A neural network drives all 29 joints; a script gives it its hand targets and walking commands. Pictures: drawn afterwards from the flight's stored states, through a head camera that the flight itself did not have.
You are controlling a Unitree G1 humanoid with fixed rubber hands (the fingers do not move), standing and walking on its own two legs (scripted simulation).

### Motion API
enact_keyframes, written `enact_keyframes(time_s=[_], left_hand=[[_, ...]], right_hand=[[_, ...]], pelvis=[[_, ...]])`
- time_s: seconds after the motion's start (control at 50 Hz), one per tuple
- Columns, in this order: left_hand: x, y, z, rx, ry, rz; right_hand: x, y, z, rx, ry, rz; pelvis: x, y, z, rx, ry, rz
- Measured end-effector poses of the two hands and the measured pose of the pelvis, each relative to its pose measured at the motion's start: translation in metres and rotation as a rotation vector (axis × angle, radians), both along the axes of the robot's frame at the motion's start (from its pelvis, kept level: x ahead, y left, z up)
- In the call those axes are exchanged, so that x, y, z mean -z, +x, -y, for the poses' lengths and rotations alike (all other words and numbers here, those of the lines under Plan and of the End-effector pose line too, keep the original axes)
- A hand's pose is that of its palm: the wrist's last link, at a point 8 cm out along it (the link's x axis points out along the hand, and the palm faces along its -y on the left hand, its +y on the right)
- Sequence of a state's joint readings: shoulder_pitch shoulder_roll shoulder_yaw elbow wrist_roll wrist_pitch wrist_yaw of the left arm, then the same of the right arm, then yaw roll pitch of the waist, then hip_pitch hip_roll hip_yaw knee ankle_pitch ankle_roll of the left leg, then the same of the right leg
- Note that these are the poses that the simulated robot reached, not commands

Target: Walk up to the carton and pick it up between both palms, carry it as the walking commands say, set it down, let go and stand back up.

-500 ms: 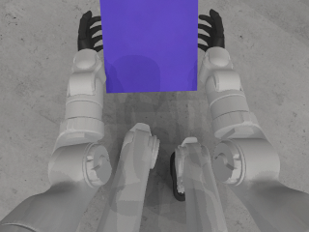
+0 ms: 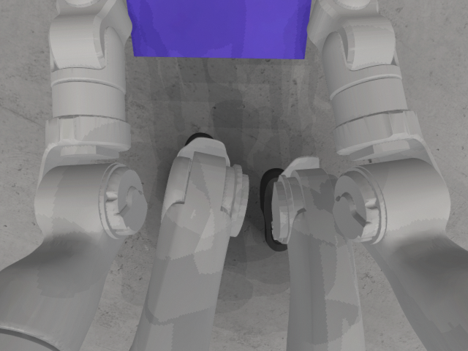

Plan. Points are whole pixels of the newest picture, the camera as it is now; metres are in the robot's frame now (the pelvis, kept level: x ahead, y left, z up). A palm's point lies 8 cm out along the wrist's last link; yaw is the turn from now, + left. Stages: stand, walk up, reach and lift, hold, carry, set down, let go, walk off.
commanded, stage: set down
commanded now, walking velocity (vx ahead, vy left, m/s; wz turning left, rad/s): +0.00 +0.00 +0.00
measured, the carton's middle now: out of the picture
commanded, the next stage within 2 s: none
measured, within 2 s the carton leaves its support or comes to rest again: rests again in 1.00 s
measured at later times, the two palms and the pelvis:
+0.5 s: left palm out of the picture +0.52 +0.27 -0.18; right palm out of the picture +0.56 -0.02 -0.18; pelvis +0.00 +0.00 -0.02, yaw -1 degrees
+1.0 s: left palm out of the picture +0.52 +0.27 -0.18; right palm out of the picture +0.57 -0.02 -0.19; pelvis +0.02 +0.00 -0.03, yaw -2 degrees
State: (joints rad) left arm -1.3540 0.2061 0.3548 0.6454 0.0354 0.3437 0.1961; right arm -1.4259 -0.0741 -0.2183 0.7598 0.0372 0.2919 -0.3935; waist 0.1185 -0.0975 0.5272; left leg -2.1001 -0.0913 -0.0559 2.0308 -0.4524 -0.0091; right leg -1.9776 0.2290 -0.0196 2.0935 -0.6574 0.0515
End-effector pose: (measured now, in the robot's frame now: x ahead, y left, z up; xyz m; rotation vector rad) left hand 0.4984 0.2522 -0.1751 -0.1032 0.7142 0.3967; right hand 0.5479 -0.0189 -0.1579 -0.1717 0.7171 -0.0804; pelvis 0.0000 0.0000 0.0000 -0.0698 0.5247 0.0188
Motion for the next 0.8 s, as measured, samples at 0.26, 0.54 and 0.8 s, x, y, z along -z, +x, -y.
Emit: enact_keyframes(time_s=[0.26, 0.54, 0.8], left_hand=[[-0.002, 0.012, -0.014, 0.023, 0.058, -0.023], [0.005, 0.018, -0.017, 0.062, 0.017, 0.0], [0.006, 0.021, -0.015, 0.097, 0.025, -0.031]], right_hand=[[0.014, 0.011, -0.009, -0.071, 0.033, -0.029], [0.021, 0.016, -0.004, -0.105, 0.069, -0.033], [0.025, 0.017, 0.001, -0.115, 0.088, -0.06]], pelvis=[[0.017, 0.0, 0.001, 0.023, 0.03, 0.002], [0.026, 0.001, 0.002, 0.041, 0.043, 0.002], [0.032, 0.013, -0.003, 0.055, 0.036, -0.099]])
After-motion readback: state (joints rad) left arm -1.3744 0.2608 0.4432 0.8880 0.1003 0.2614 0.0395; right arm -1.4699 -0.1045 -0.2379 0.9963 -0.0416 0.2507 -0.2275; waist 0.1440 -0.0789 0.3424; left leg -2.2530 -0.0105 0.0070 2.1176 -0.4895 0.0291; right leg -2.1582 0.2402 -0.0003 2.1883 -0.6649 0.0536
